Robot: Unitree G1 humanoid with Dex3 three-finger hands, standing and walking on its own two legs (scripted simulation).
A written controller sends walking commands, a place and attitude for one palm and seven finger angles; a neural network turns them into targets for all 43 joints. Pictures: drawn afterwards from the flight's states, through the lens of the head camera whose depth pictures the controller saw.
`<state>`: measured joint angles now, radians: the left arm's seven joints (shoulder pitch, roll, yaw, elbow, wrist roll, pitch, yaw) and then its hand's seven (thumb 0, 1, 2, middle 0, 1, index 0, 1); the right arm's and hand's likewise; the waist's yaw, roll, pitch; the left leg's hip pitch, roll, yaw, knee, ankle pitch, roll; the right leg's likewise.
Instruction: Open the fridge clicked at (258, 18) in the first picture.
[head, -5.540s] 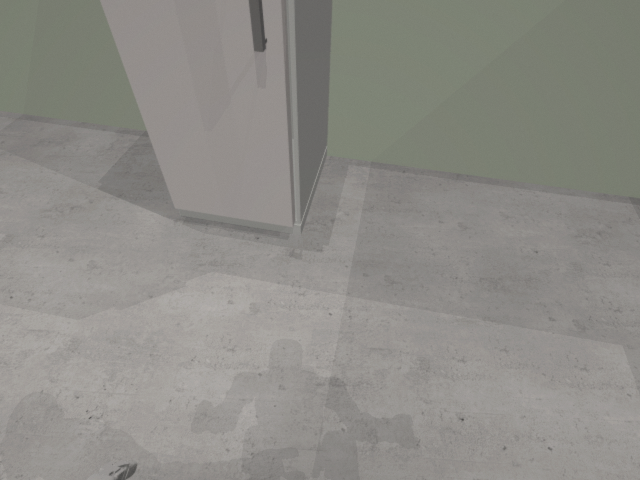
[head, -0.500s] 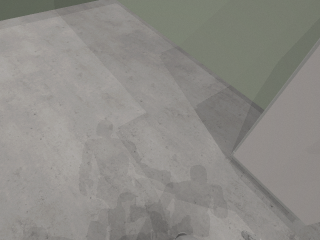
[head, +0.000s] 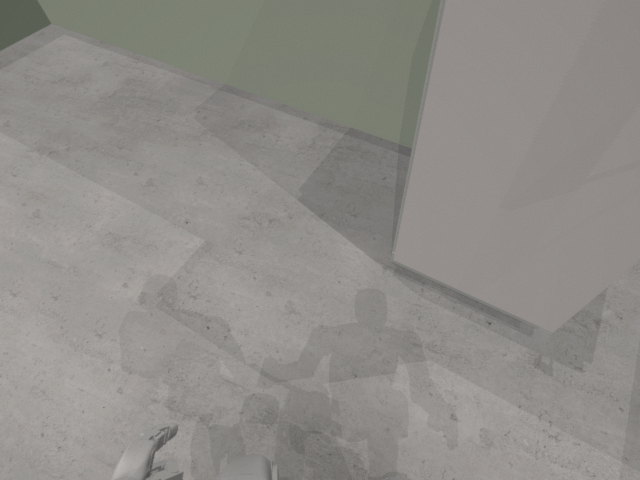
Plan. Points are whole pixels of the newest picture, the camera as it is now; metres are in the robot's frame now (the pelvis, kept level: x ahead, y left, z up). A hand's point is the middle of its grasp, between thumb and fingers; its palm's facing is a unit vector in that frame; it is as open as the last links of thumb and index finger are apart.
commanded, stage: turn to face it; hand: right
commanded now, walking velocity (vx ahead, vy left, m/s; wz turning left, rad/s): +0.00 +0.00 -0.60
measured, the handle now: out of the picture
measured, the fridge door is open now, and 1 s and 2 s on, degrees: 0 0 0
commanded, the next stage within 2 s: take the last steps up to it in 0.66 s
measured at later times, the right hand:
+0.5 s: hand out of the picture +0.10 -0.18 -0.13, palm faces +0.26 +0.92 -0.29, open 7.4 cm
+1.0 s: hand out of the picture -0.07 -0.19 -0.16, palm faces +0.50 +0.84 -0.22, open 7.4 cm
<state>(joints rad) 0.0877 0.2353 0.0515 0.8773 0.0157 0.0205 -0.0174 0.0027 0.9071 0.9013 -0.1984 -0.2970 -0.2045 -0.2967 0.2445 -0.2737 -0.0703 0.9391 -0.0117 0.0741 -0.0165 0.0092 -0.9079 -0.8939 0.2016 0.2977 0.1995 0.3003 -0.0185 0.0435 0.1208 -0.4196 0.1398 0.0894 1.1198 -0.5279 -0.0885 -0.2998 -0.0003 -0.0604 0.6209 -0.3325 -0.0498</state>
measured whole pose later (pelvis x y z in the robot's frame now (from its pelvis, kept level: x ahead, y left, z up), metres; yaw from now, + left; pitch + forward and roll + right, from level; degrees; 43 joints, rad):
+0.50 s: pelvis +0.03 +0.05 +0.01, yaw -18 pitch +0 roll -1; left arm 0.22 0.27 0.09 0.94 0.02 0.08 -0.02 0.01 0.91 0.90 -0.20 -0.30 -0.20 -0.30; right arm 0.15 -0.18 -0.02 0.84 -0.02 0.01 -0.02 0.00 -0.91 -0.89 0.20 0.30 0.20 0.30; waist 0.05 -0.06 0.07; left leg -0.24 0.06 0.10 0.56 -0.32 0.01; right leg -0.47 0.05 0.05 1.12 -0.45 0.05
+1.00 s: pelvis +0.02 +0.00 +0.01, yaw -27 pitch -1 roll +1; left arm 0.19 0.18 0.02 0.97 0.02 0.00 0.00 0.00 0.90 0.90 -0.20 -0.30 -0.21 -0.30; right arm 0.29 -0.25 -0.05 1.02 -0.03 0.05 0.01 0.01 -0.91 -0.89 0.20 0.30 0.20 0.30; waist -0.03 0.02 0.03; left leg -0.42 0.10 0.09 1.02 -0.42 -0.05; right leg -0.17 0.01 -0.04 0.45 -0.25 -0.04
